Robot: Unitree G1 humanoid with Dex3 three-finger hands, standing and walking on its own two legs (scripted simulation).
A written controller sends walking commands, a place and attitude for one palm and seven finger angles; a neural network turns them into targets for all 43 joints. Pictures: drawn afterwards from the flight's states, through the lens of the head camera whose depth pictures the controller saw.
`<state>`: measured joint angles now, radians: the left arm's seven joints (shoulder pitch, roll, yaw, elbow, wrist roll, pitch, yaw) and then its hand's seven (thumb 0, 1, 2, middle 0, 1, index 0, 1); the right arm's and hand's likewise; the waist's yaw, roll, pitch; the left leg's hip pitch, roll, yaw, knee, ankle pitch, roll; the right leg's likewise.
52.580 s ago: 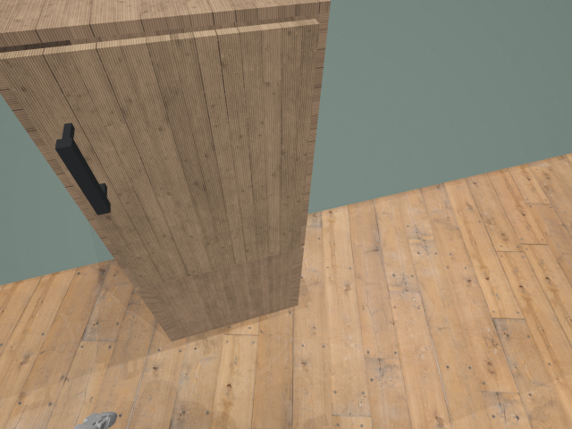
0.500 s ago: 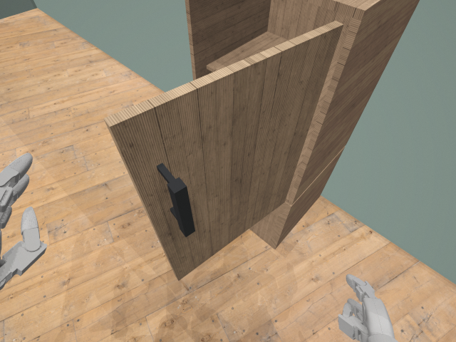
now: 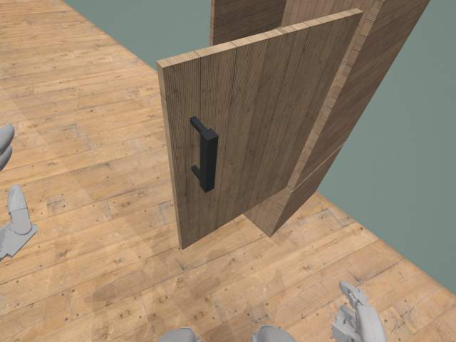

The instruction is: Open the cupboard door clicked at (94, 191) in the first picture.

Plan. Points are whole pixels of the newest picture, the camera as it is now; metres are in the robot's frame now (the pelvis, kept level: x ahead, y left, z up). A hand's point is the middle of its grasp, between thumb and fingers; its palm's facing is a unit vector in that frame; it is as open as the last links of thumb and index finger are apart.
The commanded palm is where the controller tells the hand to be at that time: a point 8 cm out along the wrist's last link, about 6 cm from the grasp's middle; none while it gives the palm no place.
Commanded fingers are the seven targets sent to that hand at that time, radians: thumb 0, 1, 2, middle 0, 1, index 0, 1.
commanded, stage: step back with the hand held close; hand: left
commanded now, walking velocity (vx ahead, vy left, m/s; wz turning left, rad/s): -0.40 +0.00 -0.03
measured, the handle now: (201, 156) +0.40 +0.08 +0.10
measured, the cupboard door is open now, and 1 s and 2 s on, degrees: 81 81 81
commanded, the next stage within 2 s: stop stepping back and stand still in 0.28 s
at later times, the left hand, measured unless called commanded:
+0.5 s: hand (21, 319) +0.12 +0.21 +0.19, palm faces +0.25 -0.80 -0.54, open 7.4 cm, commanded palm +0.07 +0.26 +0.19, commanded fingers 0.00 0.90 0.90 -0.20 -0.30 -0.20 -0.30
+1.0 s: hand out of the picture +0.05 +0.25 +0.17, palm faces +0.46 -0.80 -0.38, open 7.4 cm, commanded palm -0.01 +0.28 +0.19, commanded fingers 0.00 0.90 0.90 -0.20 -0.30 -0.20 -0.30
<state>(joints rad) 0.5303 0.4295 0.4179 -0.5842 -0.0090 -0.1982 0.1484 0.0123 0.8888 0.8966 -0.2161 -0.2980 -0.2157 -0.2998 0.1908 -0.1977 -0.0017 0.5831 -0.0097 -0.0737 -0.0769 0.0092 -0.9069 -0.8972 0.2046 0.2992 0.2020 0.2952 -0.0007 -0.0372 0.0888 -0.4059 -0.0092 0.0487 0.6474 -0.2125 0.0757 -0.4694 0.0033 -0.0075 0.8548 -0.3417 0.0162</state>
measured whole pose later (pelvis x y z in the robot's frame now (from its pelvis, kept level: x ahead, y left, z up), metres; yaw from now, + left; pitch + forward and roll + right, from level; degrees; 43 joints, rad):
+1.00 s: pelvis -0.16 -0.01 +0.01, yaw -2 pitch -1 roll +0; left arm 0.46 0.37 0.39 -0.39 -0.03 -0.19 0.16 0.01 0.89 0.90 -0.21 -0.30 -0.21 -0.30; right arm 0.27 -0.23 0.00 0.68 0.00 -0.12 -0.10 0.01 -0.91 -0.90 0.20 0.30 0.20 0.30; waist 0.01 -0.02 -0.04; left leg -0.28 0.01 0.04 0.56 -0.27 0.01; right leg -0.22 -0.02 -0.06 0.59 -0.35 -0.01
